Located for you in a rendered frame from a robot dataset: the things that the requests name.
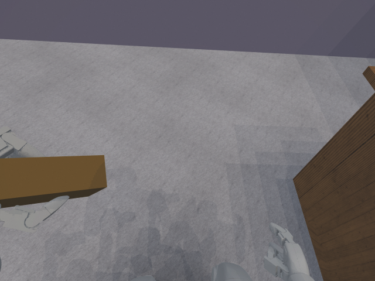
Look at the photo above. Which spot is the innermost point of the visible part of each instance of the table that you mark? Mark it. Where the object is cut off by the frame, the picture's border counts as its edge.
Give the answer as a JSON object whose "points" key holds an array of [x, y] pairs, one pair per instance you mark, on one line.
{"points": [[336, 191]]}

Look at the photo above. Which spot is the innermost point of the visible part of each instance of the right robot hand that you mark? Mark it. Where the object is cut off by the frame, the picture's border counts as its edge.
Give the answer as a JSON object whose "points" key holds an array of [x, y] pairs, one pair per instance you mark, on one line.
{"points": [[283, 263]]}

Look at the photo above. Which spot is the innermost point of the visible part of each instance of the left robot hand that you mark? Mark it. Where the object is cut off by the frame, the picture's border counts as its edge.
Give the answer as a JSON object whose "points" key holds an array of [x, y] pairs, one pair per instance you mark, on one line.
{"points": [[23, 218]]}

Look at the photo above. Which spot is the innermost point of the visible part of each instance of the right robot thigh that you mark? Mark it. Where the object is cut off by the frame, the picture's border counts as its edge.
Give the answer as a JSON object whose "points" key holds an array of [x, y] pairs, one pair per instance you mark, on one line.
{"points": [[229, 272]]}

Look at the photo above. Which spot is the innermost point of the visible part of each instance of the sponge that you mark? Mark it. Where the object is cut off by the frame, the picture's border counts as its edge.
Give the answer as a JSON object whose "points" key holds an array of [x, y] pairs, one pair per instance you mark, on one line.
{"points": [[32, 180]]}

